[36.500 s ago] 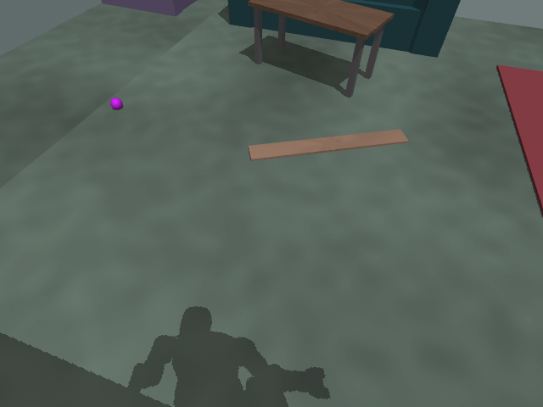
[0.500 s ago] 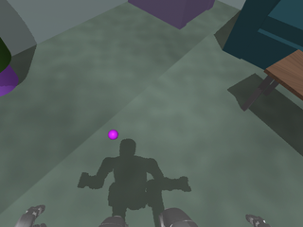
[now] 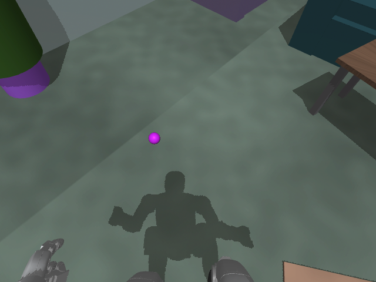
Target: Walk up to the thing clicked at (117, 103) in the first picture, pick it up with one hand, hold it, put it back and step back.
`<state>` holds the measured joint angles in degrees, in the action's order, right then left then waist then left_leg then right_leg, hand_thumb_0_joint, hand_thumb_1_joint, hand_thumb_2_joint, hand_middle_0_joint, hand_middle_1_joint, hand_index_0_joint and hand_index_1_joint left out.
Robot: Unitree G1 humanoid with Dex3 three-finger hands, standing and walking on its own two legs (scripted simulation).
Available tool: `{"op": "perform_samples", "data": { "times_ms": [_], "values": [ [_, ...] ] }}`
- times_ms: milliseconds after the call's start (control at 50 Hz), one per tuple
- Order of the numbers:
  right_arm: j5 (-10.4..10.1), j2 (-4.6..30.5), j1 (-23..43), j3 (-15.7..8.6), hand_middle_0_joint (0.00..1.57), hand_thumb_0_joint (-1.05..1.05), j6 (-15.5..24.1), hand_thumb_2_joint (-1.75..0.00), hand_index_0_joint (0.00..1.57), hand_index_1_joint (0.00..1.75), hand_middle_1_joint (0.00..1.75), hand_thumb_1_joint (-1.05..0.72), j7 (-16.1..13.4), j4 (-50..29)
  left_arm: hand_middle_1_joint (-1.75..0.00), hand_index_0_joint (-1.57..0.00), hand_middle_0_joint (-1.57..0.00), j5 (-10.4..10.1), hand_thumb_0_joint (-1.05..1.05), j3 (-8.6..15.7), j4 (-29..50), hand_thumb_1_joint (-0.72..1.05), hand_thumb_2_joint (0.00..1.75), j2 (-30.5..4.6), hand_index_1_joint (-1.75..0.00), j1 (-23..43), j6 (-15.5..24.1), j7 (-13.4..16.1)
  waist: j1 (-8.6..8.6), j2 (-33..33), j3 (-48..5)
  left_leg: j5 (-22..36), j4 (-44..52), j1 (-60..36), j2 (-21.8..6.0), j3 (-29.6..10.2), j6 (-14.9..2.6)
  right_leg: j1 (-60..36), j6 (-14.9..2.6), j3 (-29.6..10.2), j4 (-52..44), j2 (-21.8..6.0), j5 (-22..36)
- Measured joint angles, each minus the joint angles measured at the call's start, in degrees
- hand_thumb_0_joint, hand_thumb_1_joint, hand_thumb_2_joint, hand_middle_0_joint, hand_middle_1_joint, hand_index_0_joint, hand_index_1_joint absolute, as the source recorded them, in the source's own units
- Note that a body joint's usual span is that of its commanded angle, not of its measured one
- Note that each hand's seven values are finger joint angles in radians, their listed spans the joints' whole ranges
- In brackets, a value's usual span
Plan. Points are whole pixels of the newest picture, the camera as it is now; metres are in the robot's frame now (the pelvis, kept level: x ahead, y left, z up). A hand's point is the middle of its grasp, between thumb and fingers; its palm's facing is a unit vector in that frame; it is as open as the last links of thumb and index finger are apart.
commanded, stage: step back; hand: left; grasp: from above
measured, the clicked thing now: (154, 138) +0.90 +0.21 -0.71
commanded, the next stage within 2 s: stand in 1.50 s
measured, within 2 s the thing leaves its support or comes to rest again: neither
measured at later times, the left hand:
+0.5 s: hand out of the picture -0.11 +0.24 -0.12, palm faces -0.04 -0.91 -0.42, open 7.4 cm
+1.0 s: hand out of the picture -0.13 +0.23 -0.12, palm faces +0.02 -0.92 -0.40, open 7.4 cm
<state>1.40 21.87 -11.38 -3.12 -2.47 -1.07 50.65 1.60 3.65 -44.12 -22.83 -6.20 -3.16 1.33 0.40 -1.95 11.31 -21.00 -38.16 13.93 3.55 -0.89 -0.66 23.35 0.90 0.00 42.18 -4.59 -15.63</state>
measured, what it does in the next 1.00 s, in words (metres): walks backwards: right foot, then left foot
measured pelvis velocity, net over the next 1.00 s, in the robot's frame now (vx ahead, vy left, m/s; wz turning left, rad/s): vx -0.19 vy -0.05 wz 0.00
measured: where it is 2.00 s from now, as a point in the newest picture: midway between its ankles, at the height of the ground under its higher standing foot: outside the picture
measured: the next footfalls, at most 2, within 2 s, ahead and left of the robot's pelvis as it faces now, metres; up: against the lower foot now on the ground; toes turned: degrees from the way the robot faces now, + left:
right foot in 0.34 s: -0.14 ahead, -0.15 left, +0.00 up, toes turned -1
left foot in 0.64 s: -0.15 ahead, +0.11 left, +0.00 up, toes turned -2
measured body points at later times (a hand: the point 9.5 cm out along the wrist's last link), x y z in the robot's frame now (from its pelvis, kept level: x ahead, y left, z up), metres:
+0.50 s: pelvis -0.17 -0.03 +0.01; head -0.15 -0.05 +0.46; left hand -0.11 +0.29 -0.09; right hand -0.09 -0.36 -0.11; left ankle -0.12 +0.11 -0.65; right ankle -0.18 -0.15 -0.71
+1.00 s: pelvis -0.19 -0.05 +0.01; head -0.19 -0.06 +0.46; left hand -0.13 +0.28 -0.10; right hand -0.13 -0.36 -0.12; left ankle -0.18 +0.10 -0.68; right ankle -0.17 -0.15 -0.71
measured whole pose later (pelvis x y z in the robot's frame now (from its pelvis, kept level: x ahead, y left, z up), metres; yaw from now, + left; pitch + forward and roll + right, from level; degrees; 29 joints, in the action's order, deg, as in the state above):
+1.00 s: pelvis -0.19 -0.05 +0.01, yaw +0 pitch -4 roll +0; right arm 1.9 22.1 -13.9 -3.4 -1.0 0.3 56.1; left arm 2.4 4.2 -55.7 -21.2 -13.7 1.7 -0.9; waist 1.1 1.9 3.4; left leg -26.9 -49.9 19.7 0.7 -5.6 -0.4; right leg 13.7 -2.2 2.5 34.7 0.7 -17.7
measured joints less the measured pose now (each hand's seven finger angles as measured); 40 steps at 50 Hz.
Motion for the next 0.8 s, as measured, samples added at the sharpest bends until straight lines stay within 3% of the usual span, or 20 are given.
{"op": "perform_samples", "data": {
  "times_ms": [20,60,100,140,200,260,320,360,400,420,460,500,560,620,680,720,800],
  "values": [
    [0.15,-0.52,0.34,0.26,0.20,0.01,-0.08,-0.90,0.20,0.30,0.30,-0.91,0.33,0.22,-0.30,-0.20,-0.20,-0.31,0.01,0.07,-0.15,0.90,0.90,-0.21,-0.30,0.59,-0.29,0.13,0.44,-0.86,0.63,0.49,-0.35,0.37,0.22,0.68,-0.49,0.81,-0.46,-1.38,1.64,0.57,-2.99],
    [0.46,-0.87,0.70,0.76,0.20,0.01,0.04,-0.90,0.20,0.30,0.30,-0.91,1.01,0.15,-0.30,-0.20,-0.20,-0.43,0.01,0.12,-1.12,0.90,0.90,0.06,-0.30,1.01,-0.99,0.35,-0.43,0.13,0.57,1.45,-0.90,1.82,-1.22,-0.14,-1.01,3.03,-0.93,-4.21,10.80,5.03,-12.10],
    [0.68,-1.47,0.99,1.27,0.20,0.01,0.31,-0.90,0.20,0.30,0.30,-0.91,0.83,0.06,-0.30,-0.20,-0.20,-0.97,0.01,0.24,-1.94,0.90,0.90,-0.10,-0.29,0.94,-1.44,0.36,-0.88,0.27,-0.06,3.64,0.85,2.51,-2.32,-0.59,-0.89,4.72,-1.55,-6.94,21.13,8.84,-14.18],
    [0.68,-1.62,1.44,1.47,0.20,0.01,0.34,-0.90,0.20,0.30,0.30,-0.90,0.54,-0.30,-0.30,-0.20,-0.20,-1.18,0.01,0.31,-2.35,0.90,0.90,-0.14,-0.29,0.32,-1.26,0.18,-0.65,0.48,-0.85,5.73,2.49,3.44,-3.39,-0.53,-0.82,4.60,-1.39,-7.48,26.67,10.41,-13.93],
    [0.86,-1.42,2.88,1.23,0.20,0.01,0.32,-0.90,0.21,0.30,0.30,-0.90,0.37,-1.51,-0.30,-0.20,-0.20,-0.92,0.01,0.47,-2.79,0.90,0.90,-0.16,-0.29,-1.21,-0.87,-0.24,-0.08,0.70,-1.41,8.23,3.79,5.17,-4.71,0.18,-0.65,0.93,-0.10,-6.84,24.57,9.70,-14.07],
    [0.88,-0.71,4.57,1.03,0.20,0.01,0.46,-0.90,0.21,0.30,0.30,-0.90,0.45,-3.24,-0.30,-0.20,-0.20,-0.65,0.01,0.22,-3.69,0.90,0.90,-0.14,-0.29,-2.50,-0.63,-0.59,0.47,1.19,-1.37,10.16,3.61,7.51,-5.97,1.12,-0.11,-4.58,0.40,-5.02,14.00,7.45,-14.21],
    [0.65,0.34,5.97,0.95,0.20,0.01,0.09,-0.90,0.21,0.30,0.30,-0.90,0.75,-4.21,-0.30,-0.20,-0.20,-0.40,0.01,0.10,-5.41,0.90,0.90,-0.03,-0.29,-3.74,0.22,-1.04,1.05,1.90,-1.95,11.35,1.78,10.61,-7.21,1.97,1.06,-11.19,-0.89,-2.71,-2.04,5.58,-10.25],
    [0.32,1.59,6.78,0.51,0.20,0.01,-0.48,-0.90,0.20,0.30,0.30,-0.90,0.72,-3.70,-0.30,-0.20,-0.20,0.29,0.01,0.20,-7.05,0.90,0.90,1.37,-0.29,-4.24,0.86,-1.16,0.50,4.98,-1.65,8.79,-1.19,12.72,-8.30,-0.49,1.08,-12.06,-1.33,-1.03,-4.84,7.29,-7.82],
    [0.10,1.36,5.71,0.05,0.20,0.01,-1.16,-0.90,0.20,0.30,0.30,-0.91,0.16,-2.51,-0.30,-0.20,-0.20,0.79,0.01,-0.11,-7.54,0.90,0.90,1.87,-0.29,-5.79,0.85,-1.57,1.15,4.33,-2.99,-1.46,-8.02,14.83,-4.29,-3.95,1.38,-10.27,-1.91,-1.37,-3.12,6.26,-7.46],
    [-0.04,1.36,4.92,0.01,0.20,0.01,-1.34,-0.90,0.20,0.30,0.30,-0.91,0.07,-1.92,-0.30,-0.20,-0.20,0.78,0.01,-0.20,-7.75,0.90,0.90,2.07,-0.30,-6.52,0.87,-1.56,1.63,3.74,-3.60,-3.35,-12.69,15.66,-2.18,-5.20,1.55,-9.82,-2.09,-1.79,-3.09,5.46,-6.99],
    [-0.37,1.80,3.15,-0.08,0.20,0.01,-1.13,-0.90,0.20,0.30,0.30,-0.91,0.06,-0.93,-0.30,-0.20,-0.20,0.88,0.01,-0.30,-8.29,0.90,0.90,2.59,-0.30,-7.31,0.94,-1.35,1.69,3.66,-4.44,-3.43,-19.63,16.23,0.50,-6.61,1.60,-9.58,-1.90,-1.59,-4.21,4.31,-5.54],
    [-0.33,2.16,1.24,-0.22,0.20,0.01,-0.77,-0.90,0.20,0.30,0.30,-0.91,0.34,0.06,-0.30,-0.20,-0.20,1.13,0.01,-0.13,-8.39,0.90,0.90,2.71,-0.30,-7.63,1.23,-1.33,1.65,3.84,-5.11,-2.91,-22.67,14.99,1.03,-6.17,2.03,-9.15,-1.98,-1.05,-4.98,3.65,-4.49],
    [0.14,2.28,-1.70,-0.39,0.20,0.01,-0.51,-0.90,0.20,0.30,0.30,-0.91,1.04,2.08,-0.30,-0.21,-0.20,1.53,0.01,0.28,-8.10,0.90,0.90,2.19,-0.30,-7.50,2.06,-1.45,1.44,4.16,-6.13,-4.00,-17.03,9.77,-0.66,-4.26,2.39,-8.45,-2.22,0.57,-5.25,3.06,-3.89],
    [0.51,1.76,-3.63,-0.37,0.20,0.01,-0.02,-0.90,0.20,0.30,0.30,-0.91,1.72,4.58,-0.30,-0.21,-0.20,1.42,0.01,0.55,-7.68,0.90,0.90,1.04,-0.30,-7.02,2.62,-1.72,1.25,3.66,-6.88,-6.77,-3.54,2.48,-2.65,-1.75,1.95,-7.60,-1.93,2.23,-4.30,2.11,-3.98],
    [0.72,0.08,-3.54,-0.57,0.20,0.01,1.21,-0.90,0.20,0.30,0.30,-0.91,1.84,6.47,-0.30,-0.20,-0.20,0.86,0.01,0.46,-8.28,0.90,0.90,-0.31,-0.30,-6.51,2.12,-1.70,1.53,0.75,-5.93,3.48,4.47,-1.54,-1.09,0.11,0.92,-7.04,-1.34,0.68,-1.84,0.32,-5.64],
    [0.87,-0.58,-3.93,-0.32,0.20,0.01,2.05,-0.90,0.20,0.30,0.30,-0.91,2.14,6.33,-0.30,-0.20,-0.20,0.35,0.01,0.36,-9.82,0.90,0.90,-0.46,-0.30,-6.88,1.60,-1.88,0.71,0.77,-7.20,3.26,4.35,-0.99,-1.48,0.01,-0.40,-5.52,-1.60,-0.57,1.98,1.99,-10.78],
    [1.17,-1.86,-3.89,0.41,0.20,0.01,3.53,-0.90,0.20,0.30,0.30,-0.91,2.20,5.77,-0.30,-0.20,-0.20,-0.18,0.01,0.49,-11.35,0.90,0.90,-1.13,-0.29,-7.04,1.89,-2.48,-0.24,0.30,-7.85,4.41,6.55,-1.74,-2.68,-0.14,-0.45,-3.98,-2.04,-0.98,5.36,3.42,-11.23]
  ]
}}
